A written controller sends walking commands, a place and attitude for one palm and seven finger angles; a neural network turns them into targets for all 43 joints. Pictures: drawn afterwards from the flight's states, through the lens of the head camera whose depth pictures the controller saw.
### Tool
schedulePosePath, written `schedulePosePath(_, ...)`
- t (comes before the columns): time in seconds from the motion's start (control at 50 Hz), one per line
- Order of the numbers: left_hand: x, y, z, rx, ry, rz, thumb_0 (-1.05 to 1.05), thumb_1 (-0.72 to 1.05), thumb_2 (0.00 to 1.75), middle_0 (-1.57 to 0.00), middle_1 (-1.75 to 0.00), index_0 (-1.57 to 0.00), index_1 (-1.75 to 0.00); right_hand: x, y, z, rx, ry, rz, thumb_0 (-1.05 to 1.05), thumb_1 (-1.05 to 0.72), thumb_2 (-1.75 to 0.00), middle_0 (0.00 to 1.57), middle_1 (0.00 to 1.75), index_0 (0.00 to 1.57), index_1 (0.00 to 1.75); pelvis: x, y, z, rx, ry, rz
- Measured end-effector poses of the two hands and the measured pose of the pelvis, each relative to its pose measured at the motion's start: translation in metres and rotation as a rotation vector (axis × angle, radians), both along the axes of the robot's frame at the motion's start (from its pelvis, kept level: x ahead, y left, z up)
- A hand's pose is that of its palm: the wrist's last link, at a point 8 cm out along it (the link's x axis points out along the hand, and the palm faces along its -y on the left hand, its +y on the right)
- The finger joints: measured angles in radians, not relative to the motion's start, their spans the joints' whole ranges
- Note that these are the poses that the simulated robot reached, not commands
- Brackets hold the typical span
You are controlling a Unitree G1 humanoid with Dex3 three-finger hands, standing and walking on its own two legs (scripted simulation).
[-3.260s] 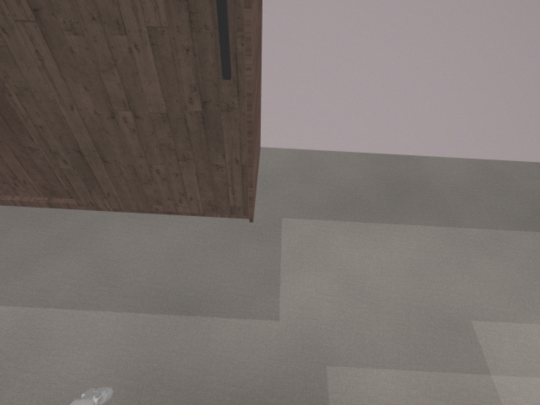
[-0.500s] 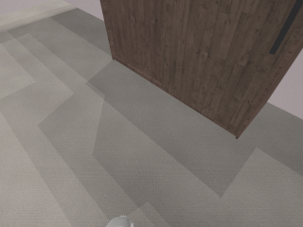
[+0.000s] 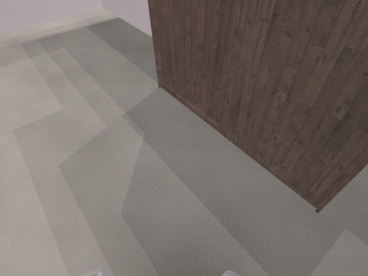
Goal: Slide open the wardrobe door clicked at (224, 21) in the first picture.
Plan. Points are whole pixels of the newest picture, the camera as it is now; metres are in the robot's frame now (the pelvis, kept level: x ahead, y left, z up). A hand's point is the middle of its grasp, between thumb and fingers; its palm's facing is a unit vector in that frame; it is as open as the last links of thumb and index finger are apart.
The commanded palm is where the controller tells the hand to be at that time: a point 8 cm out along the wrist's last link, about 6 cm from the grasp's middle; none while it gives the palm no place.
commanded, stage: walk to a spot facing it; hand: right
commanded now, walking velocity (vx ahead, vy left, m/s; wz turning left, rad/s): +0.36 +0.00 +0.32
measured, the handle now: out of the picture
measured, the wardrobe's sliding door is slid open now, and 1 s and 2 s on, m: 0.00 0.00 0.00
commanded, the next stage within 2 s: turn to face it in 0.42 s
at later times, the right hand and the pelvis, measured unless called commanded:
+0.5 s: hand (257, 231) +0.28 -0.19 -0.17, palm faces -0.19 +0.97 -0.15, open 7.3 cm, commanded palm none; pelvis +0.17 -0.03 +0.01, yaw +14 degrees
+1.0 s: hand (240, 198) +0.39 -0.16 -0.17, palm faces -0.05 +0.99 -0.14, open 7.3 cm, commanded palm none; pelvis +0.25 -0.01 -0.01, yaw +4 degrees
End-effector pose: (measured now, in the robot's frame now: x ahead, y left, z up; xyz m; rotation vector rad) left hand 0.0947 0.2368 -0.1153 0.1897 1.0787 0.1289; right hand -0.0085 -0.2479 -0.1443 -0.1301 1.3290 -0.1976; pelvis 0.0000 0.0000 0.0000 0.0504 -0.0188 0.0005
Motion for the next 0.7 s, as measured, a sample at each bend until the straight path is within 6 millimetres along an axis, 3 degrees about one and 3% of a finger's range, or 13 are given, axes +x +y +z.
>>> schedulePosePath(0.06,0.042,-0.017,-0.001,0.028,-0.061,-0.018,0.0,0.91,0.9,-0.2,-0.3,-0.2,-0.3,0.004,-0.016,-0.018,0.021,0.069,-0.021,0.0,-0.92,-0.9,0.2,0.3,0.2,0.3,0.029,-0.018,-0.012,-0.004,-0.012,0.023)
schedulePosePath(0.12,0.053,-0.03,0.002,0.036,-0.073,0.015,0.0,0.91,0.9,-0.2,-0.3,-0.2,-0.3,0.023,-0.026,-0.018,0.037,0.117,0.003,0.01,-0.92,-0.9,0.2,0.3,0.2,0.3,0.049,-0.03,-0.009,-0.011,-0.028,0.059)
schedulePosePath(0.18,0.044,-0.041,0.005,0.028,-0.011,0.071,0.0,0.91,0.9,-0.2,-0.3,-0.2,-0.3,0.06,-0.031,-0.01,0.055,0.098,0.033,0.01,-0.92,-0.9,0.2,0.3,0.2,0.29,0.07,-0.037,0.001,-0.014,-0.031,0.082)
schedulePosePath(0.34,0.002,-0.046,0.004,0.031,0.187,0.251,-0.01,0.94,0.9,-0.2,-0.3,-0.2,-0.3,0.172,-0.023,0.004,0.082,0.006,0.114,0.01,-0.91,-0.9,0.2,0.3,0.2,0.29,0.124,-0.045,0.013,-0.028,-0.015,0.155)
schedulePosePath(0.46,-0.024,-0.062,-0.007,-0.038,0.327,0.372,0.0,0.92,0.9,-0.2,-0.3,-0.2,-0.3,0.26,-0.003,0.006,0.068,-0.029,0.224,0.01,-0.92,-0.9,0.2,0.3,0.2,0.29,0.162,-0.033,0.01,-0.037,-0.015,0.219)
schedulePosePath(0.56,-0.035,-0.071,-0.021,-0.112,0.43,0.466,0.0,0.91,0.9,-0.2,-0.3,-0.2,-0.3,0.343,0.032,0.007,0.039,-0.084,0.348,0.01,-0.92,-0.9,0.2,0.3,0.19,0.29,0.192,-0.014,0.0,-0.048,-0.006,0.271)
schedulePosePath(0.64,-0.031,-0.065,-0.039,-0.174,0.504,0.493,0.0,0.91,0.9,-0.2,-0.3,-0.2,-0.3,0.402,0.067,0.003,0.01,-0.203,0.413,0.01,-0.92,-0.9,0.2,0.3,0.2,0.29,0.217,0.011,-0.017,-0.059,0.004,0.269)
schedulePosePath(0.7,-0.008,-0.052,-0.045,-0.176,0.503,0.472,0.0,0.91,0.9,-0.2,-0.3,-0.2,-0.3,0.42,0.085,0.009,0.016,-0.256,0.41,0.01,-0.92,-0.9,0.2,0.3,0.2,0.29,0.227,0.018,-0.016,-0.043,-0.006,0.248)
